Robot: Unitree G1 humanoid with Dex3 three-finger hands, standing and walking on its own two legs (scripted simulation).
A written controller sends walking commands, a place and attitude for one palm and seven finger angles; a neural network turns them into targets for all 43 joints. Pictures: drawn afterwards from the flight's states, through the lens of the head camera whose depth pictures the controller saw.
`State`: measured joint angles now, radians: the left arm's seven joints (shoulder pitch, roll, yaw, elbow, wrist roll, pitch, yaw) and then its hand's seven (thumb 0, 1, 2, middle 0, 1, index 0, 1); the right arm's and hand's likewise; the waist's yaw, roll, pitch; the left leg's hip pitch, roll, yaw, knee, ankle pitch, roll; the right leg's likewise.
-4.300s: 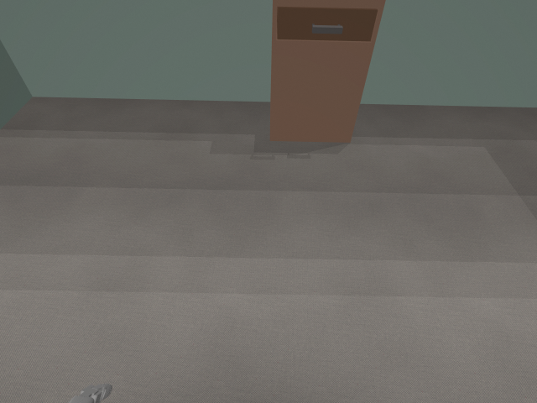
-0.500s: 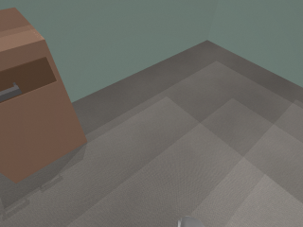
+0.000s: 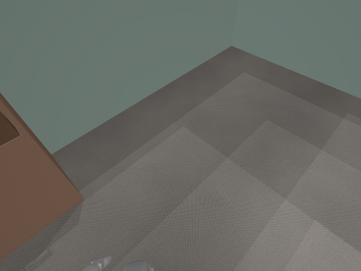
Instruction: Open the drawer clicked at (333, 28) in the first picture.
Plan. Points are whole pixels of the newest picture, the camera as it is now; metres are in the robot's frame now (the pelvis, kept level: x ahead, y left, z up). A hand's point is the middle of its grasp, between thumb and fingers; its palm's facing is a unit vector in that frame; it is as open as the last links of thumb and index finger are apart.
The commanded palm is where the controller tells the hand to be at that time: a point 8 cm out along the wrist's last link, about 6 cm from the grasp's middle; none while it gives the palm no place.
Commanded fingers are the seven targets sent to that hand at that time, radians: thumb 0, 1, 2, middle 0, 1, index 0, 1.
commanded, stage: turn to face it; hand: left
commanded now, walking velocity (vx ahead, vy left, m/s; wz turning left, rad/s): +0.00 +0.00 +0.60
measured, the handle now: out of the picture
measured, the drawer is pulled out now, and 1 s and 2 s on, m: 0.00 0.00 0.00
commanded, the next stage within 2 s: take the last steps up to it in 1.12 s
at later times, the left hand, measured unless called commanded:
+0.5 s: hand out of the picture +0.05 +0.26 -0.17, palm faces +0.33 -0.91 -0.26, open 7.4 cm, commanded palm none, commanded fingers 0.00 0.90 0.90 -0.20 -0.30 -0.20 -0.30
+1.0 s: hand out of the picture -0.03 +0.15 -0.15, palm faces +0.57 -0.78 -0.26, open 7.4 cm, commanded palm none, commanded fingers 0.00 0.90 0.90 -0.20 -0.30 -0.20 -0.30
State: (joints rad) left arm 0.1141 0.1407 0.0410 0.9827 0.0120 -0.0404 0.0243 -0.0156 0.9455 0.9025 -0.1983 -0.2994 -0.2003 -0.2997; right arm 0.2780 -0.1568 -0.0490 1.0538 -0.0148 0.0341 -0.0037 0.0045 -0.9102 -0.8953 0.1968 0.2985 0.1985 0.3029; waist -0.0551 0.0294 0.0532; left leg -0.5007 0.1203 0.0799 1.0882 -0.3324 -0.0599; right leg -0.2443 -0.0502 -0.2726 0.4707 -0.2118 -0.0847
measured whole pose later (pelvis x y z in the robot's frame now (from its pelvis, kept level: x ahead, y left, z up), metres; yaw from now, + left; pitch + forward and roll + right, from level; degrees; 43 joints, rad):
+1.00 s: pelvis +0.02 -0.05 +0.00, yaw +35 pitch -1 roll +2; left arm 0.24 0.18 0.02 0.90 0.02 0.01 0.02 0.01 0.90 0.90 -0.20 -0.30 -0.20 -0.30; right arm 0.17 -0.27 -0.09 0.95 -0.02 0.10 0.03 0.01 -0.91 -0.90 0.20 0.30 0.20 0.30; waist 0.00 0.02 0.08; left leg -0.43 0.05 0.02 1.01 -0.41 -0.08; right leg -0.22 -0.13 -0.22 0.52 -0.27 -0.01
